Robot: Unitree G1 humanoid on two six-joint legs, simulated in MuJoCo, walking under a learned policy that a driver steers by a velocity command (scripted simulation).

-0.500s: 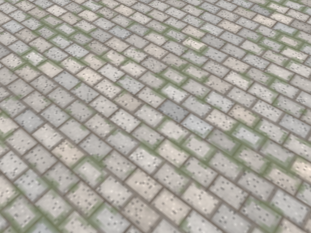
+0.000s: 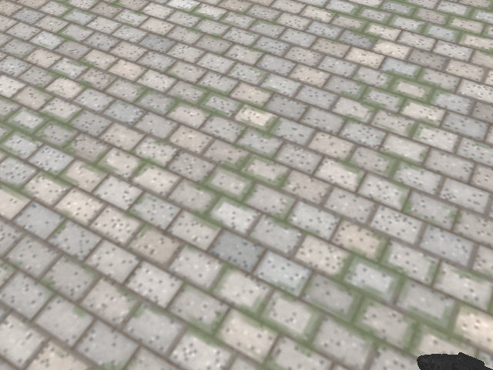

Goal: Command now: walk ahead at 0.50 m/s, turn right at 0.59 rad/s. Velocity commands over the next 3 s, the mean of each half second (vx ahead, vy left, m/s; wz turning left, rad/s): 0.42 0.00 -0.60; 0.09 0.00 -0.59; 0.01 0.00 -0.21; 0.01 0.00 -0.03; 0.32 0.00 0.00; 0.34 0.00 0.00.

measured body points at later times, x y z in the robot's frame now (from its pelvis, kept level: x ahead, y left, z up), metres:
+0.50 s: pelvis +0.25 +0.01 +0.00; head +0.29 +0.00 +0.45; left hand +0.50 +0.18 -0.10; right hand +0.18 -0.25 -0.13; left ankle +0.20 +0.13 -0.74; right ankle +0.36 -0.13 -0.70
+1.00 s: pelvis +0.33 -0.03 +0.00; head +0.35 -0.06 +0.45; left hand +0.56 +0.16 -0.11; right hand +0.31 -0.33 -0.12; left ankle +0.44 +0.09 -0.69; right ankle +0.36 -0.11 -0.74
